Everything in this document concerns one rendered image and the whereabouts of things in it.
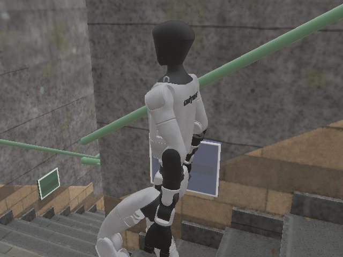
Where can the stairs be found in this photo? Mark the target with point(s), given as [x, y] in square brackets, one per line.
[52, 248]
[307, 237]

